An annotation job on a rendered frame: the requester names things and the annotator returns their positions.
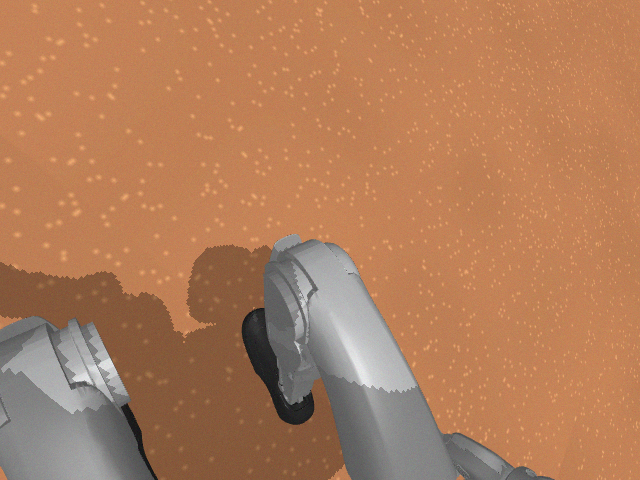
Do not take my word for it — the right robot foot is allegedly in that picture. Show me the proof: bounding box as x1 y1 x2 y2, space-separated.
242 308 314 425

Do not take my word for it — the right robot hand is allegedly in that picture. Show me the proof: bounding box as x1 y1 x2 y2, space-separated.
439 430 515 480

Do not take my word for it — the left robot foot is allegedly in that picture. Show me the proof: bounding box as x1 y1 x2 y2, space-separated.
121 404 158 480

